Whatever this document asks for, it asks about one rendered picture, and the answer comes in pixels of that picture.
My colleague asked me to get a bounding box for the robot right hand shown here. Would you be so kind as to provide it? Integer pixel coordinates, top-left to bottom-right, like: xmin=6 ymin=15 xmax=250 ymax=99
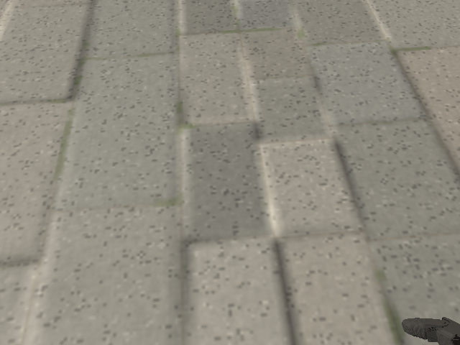
xmin=402 ymin=317 xmax=460 ymax=345

